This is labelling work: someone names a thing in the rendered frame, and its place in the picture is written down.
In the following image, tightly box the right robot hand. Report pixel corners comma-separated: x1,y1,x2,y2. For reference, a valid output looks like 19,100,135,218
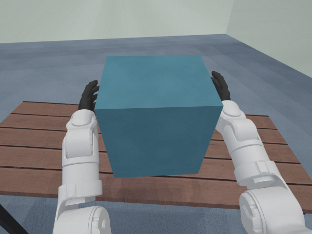
211,71,231,101

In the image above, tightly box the carton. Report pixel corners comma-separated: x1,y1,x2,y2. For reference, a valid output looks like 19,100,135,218
94,55,224,178

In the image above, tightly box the robot left upper arm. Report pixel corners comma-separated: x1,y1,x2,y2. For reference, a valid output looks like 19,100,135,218
54,206,112,234

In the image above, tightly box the left robot hand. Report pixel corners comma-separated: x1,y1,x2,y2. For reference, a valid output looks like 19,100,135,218
78,80,99,113

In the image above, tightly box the robot left forearm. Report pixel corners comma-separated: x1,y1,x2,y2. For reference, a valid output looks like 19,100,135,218
53,109,102,234

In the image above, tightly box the robot right forearm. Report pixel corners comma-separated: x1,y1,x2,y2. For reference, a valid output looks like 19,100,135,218
215,100,305,222

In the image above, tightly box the table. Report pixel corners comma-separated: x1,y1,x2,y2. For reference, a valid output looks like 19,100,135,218
0,101,312,234

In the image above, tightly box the robot right upper arm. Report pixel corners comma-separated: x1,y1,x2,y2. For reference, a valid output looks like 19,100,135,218
239,186,312,234

